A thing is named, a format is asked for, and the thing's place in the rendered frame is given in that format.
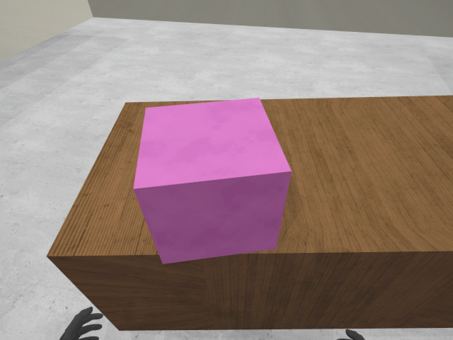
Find carton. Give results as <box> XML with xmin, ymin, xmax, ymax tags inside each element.
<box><xmin>133</xmin><ymin>98</ymin><xmax>292</xmax><ymax>264</ymax></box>

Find pedestal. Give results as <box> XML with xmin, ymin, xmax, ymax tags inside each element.
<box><xmin>47</xmin><ymin>95</ymin><xmax>453</xmax><ymax>331</ymax></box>

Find robot left hand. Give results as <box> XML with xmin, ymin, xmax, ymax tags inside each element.
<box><xmin>59</xmin><ymin>307</ymin><xmax>103</xmax><ymax>340</ymax></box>

